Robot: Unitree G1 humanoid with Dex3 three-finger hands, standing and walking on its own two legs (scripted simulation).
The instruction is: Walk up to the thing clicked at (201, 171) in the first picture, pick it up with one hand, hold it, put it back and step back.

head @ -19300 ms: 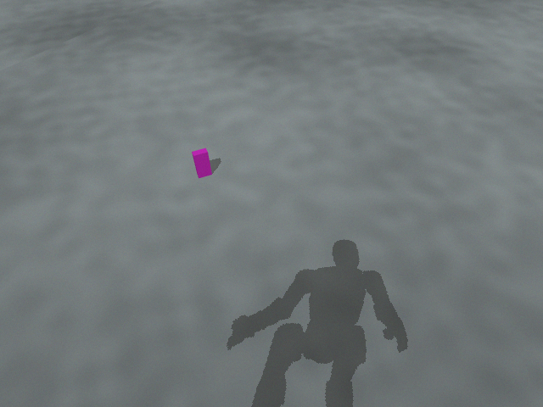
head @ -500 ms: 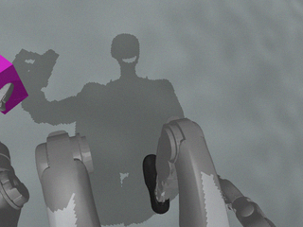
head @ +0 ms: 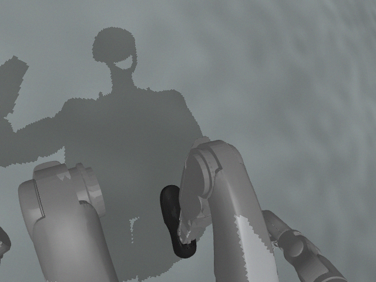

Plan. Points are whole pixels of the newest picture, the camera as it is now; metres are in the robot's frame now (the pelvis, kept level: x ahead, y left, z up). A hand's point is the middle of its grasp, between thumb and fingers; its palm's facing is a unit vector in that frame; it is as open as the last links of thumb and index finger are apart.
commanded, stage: lower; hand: left
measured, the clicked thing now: out of the picture +0.43 +0.33 -0.17
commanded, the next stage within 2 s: loosen in 0.78 s
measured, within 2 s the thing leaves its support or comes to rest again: rests again in 1.58 s
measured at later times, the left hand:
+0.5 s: hand out of the picture +0.43 +0.35 -0.16, palm faces +0.55 -0.83 +0.00, open 8.3 cm
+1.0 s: hand out of the picture +0.43 +0.34 -0.17, palm faces +0.54 -0.84 +0.01, open 8.2 cm
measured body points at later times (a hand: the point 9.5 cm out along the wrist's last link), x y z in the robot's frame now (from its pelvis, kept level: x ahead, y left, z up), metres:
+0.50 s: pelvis -0.01 +0.01 +0.00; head +0.23 +0.18 +0.34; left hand +0.39 +0.39 -0.16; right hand +0.16 -0.25 -0.04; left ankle +0.08 +0.13 -0.25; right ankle +0.13 -0.12 -0.25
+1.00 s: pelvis -0.01 +0.01 +0.00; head +0.23 +0.19 +0.33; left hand +0.40 +0.39 -0.17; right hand +0.16 -0.24 -0.03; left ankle +0.08 +0.13 -0.25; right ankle +0.13 -0.12 -0.25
